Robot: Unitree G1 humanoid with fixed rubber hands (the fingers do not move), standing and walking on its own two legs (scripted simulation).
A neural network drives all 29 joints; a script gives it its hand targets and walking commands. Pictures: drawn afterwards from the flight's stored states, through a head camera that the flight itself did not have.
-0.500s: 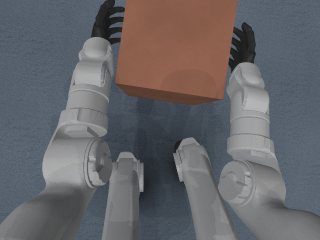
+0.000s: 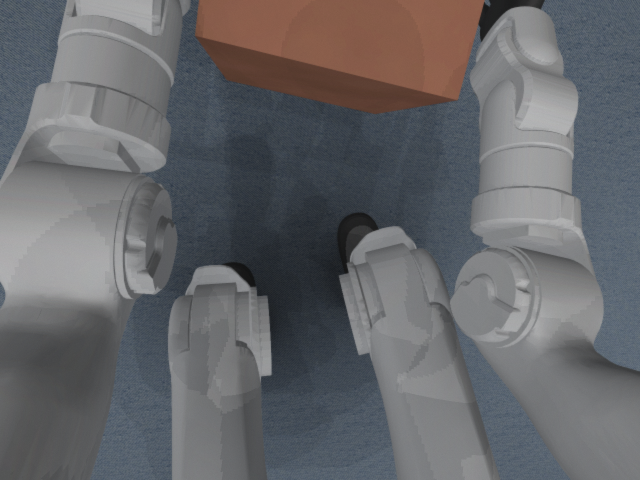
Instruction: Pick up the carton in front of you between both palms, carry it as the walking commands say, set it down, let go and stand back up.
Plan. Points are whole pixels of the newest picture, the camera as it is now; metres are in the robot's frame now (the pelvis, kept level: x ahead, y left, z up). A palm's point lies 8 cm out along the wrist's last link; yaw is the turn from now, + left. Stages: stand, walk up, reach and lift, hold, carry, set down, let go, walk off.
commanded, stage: set down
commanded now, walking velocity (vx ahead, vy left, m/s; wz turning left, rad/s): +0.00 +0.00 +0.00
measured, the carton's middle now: out of the picture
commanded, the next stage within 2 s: none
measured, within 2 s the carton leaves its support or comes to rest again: rests again in 0.60 s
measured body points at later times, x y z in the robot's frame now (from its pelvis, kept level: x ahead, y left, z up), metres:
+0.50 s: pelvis +0.00 +0.01 -0.02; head +0.39 +0.00 +0.20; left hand +0.61 +0.04 -0.21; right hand +0.50 -0.25 -0.21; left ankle +0.08 +0.11 -0.39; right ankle +0.12 -0.14 -0.39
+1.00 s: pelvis +0.00 +0.01 -0.04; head +0.38 +0.01 +0.19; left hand +0.61 +0.04 -0.22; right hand +0.50 -0.25 -0.21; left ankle +0.08 +0.10 -0.39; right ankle +0.12 -0.13 -0.39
